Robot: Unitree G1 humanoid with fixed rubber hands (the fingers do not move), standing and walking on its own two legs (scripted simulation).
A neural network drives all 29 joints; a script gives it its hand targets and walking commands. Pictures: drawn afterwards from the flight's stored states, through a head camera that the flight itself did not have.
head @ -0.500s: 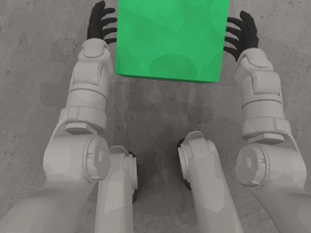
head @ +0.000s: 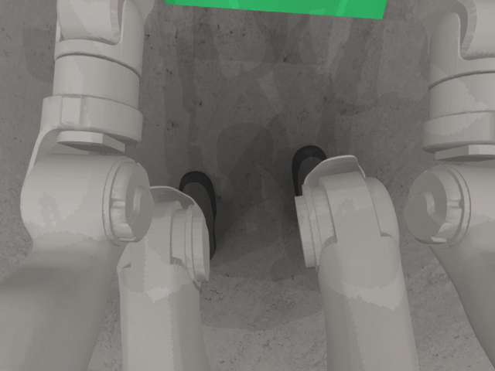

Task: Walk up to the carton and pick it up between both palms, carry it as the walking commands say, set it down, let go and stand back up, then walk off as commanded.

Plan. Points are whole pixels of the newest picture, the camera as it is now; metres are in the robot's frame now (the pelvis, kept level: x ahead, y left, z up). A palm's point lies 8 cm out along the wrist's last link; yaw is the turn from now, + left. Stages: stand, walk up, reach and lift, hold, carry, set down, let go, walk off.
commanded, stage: set down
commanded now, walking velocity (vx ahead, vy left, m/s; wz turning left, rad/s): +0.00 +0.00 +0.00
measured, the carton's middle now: out of the picture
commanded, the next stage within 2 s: none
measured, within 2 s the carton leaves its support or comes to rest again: rests again in 1.30 s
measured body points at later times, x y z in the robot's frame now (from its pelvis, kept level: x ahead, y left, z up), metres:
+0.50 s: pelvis +0.02 +0.00 -0.03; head +0.39 -0.05 +0.22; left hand +0.60 +0.07 -0.20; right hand +0.53 -0.25 -0.21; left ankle +0.12 +0.12 -0.37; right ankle +0.13 -0.13 -0.37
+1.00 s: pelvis +0.03 +0.00 -0.03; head +0.40 -0.04 +0.21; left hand +0.60 +0.08 -0.22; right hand +0.53 -0.25 -0.23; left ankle +0.12 +0.12 -0.37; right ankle +0.13 -0.13 -0.37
